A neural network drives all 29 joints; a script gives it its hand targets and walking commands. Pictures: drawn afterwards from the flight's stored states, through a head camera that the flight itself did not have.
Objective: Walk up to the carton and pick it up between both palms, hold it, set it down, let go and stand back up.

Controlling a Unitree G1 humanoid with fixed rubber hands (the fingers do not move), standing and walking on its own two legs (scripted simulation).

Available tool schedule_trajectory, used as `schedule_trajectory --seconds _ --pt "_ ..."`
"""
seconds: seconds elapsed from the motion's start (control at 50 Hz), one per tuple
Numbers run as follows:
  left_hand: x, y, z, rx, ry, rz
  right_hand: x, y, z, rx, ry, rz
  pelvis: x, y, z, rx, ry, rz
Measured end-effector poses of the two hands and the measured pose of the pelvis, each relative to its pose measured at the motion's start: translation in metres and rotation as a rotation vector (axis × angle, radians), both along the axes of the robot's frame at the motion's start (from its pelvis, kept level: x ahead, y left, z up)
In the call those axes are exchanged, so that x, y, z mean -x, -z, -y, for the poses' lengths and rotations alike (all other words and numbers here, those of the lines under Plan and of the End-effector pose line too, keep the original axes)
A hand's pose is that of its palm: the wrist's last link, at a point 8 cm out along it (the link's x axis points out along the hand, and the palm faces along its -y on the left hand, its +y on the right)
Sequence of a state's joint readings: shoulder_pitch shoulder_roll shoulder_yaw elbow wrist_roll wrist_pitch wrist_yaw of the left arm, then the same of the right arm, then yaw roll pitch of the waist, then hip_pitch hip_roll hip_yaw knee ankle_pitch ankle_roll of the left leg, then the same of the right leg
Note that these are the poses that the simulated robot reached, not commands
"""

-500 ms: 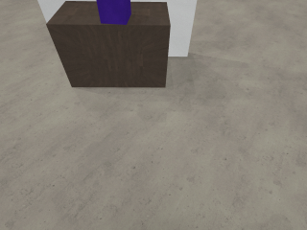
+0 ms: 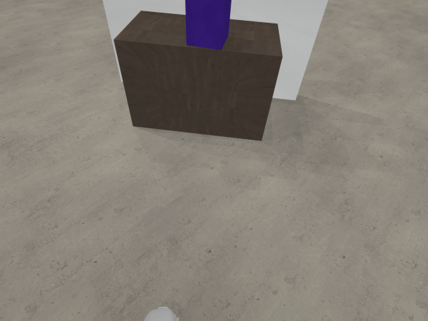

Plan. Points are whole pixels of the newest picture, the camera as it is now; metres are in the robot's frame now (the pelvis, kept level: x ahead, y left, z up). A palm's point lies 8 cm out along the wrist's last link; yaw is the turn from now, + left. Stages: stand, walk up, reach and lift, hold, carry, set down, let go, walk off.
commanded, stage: walk up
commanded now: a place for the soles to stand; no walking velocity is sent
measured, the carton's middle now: (208, 17) +1.58 +0.08 -0.03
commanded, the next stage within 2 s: none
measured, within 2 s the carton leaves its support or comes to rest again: neither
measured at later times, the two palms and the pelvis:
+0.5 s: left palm (97, 231) +0.35 +0.31 -0.15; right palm out of the picture +0.12 -0.13 -0.12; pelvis +0.25 +0.08 -0.01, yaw +3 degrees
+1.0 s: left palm (98, 212) +0.39 +0.32 -0.13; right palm (252, 154) +0.64 -0.11 -0.13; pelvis +0.52 +0.11 -0.01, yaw +7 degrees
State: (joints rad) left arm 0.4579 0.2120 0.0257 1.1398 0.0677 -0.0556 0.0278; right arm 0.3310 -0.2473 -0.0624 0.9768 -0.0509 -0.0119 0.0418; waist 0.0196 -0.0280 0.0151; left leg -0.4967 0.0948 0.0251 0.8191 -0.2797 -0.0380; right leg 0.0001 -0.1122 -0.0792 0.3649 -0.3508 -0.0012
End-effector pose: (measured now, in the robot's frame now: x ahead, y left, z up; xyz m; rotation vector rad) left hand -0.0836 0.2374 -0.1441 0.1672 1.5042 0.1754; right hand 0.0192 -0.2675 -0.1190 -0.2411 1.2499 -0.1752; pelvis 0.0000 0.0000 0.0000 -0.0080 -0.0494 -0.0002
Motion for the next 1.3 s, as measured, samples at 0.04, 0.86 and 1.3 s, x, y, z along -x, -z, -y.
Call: schedule_trajectory --seconds 0.04,0.86,1.3 --pt "-0.020 0.013 -0.023 0.001 0.009 0.007 -0.020 0.002 -0.013 0.025 -0.011 0.017 -0.018 0.010 -0.016 0.009 -0.012 0.002" --pt "-0.478 -0.015 -0.073 -0.023 -0.107 0.204 -0.507 0.005 -0.105 -0.063 -0.183 0.115 -0.450 0.000 -0.078 -0.001 -0.106 -0.010" --pt "-0.728 -0.009 -0.163 0.015 0.001 0.213 -0.689 0.000 -0.185 -0.025 -0.095 0.052 -0.673 0.000 -0.156 0.008 -0.093 0.003"
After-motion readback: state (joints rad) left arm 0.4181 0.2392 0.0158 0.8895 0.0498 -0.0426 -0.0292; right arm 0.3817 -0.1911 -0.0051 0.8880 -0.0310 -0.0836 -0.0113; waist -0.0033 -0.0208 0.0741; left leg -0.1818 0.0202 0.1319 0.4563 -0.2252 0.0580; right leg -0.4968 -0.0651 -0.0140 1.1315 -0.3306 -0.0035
